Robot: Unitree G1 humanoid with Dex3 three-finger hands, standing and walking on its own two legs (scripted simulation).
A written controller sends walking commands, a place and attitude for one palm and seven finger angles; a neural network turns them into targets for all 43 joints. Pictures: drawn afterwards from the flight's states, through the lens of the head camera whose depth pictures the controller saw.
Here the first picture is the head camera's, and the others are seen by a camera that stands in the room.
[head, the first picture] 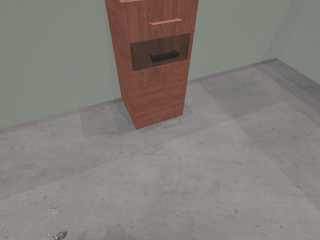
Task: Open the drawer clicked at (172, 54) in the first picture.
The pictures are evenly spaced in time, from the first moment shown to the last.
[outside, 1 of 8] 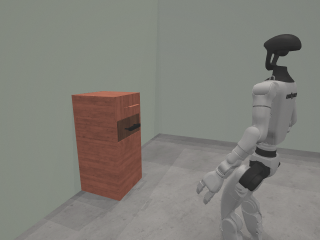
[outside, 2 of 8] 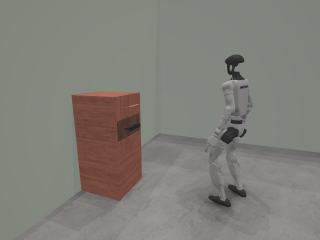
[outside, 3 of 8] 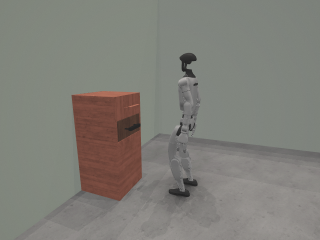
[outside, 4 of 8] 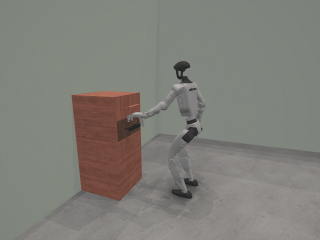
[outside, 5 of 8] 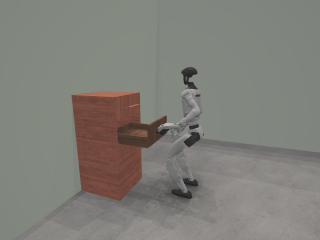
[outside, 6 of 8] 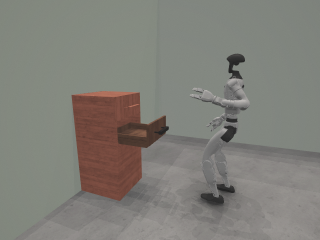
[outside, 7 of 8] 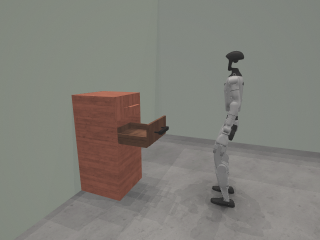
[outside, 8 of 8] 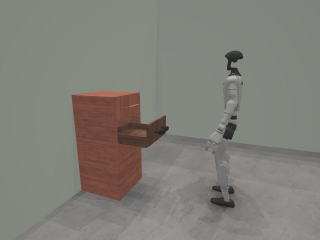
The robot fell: no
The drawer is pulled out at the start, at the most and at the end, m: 0.00 0.30 0.29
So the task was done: yes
